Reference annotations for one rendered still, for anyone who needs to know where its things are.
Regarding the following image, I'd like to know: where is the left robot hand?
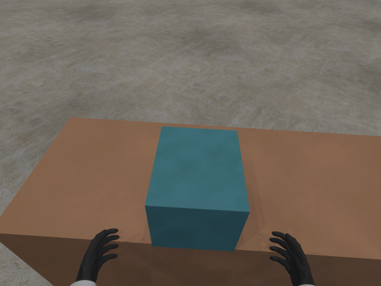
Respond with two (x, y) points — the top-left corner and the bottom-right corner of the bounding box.
(76, 229), (120, 282)

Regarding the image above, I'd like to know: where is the right robot hand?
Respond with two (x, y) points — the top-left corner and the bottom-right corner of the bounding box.
(269, 231), (315, 286)

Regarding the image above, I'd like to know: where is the carton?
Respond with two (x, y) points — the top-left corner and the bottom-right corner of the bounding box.
(145, 126), (250, 251)

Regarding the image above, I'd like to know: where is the pedestal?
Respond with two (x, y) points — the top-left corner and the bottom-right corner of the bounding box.
(0, 117), (381, 286)

